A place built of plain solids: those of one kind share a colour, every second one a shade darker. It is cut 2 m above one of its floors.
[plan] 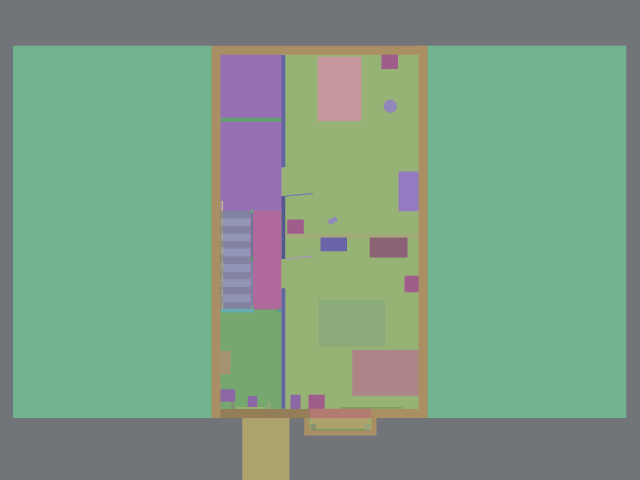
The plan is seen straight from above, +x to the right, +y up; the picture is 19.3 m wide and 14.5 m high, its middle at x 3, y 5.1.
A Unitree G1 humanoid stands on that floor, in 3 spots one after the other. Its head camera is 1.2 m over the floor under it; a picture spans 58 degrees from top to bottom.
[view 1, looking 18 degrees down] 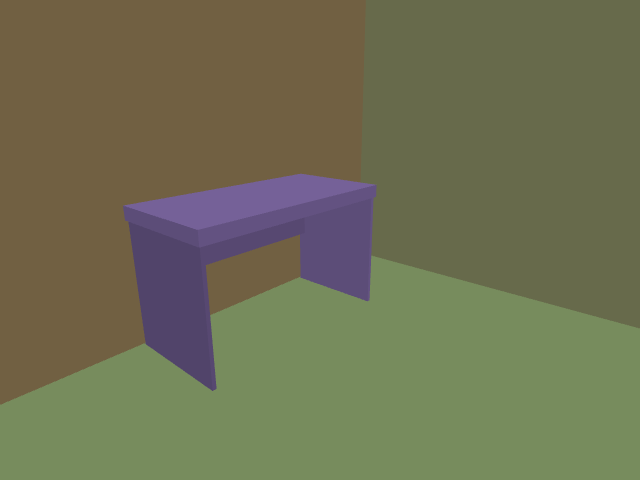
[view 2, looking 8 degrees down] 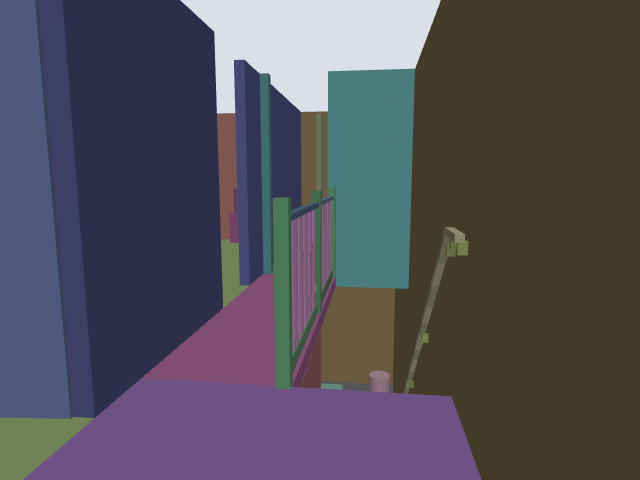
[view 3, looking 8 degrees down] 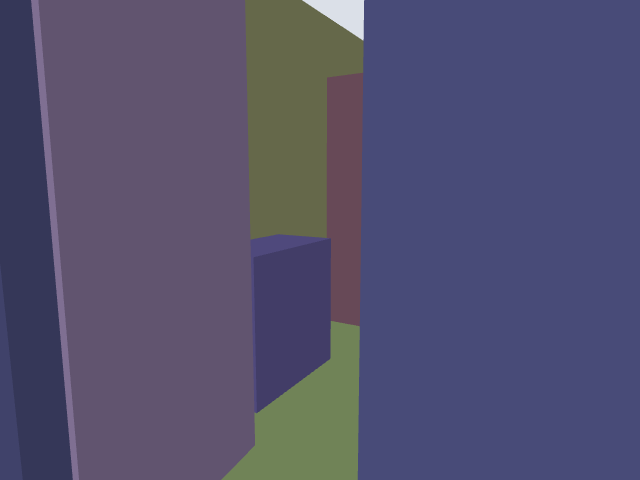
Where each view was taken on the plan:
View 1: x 4.00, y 8.04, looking -49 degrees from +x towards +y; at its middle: desk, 2.85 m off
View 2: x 0.45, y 8.32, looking -83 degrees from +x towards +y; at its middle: well_guard_newel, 3.83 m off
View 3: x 1.37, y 3.43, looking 30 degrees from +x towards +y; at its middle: dresser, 2.73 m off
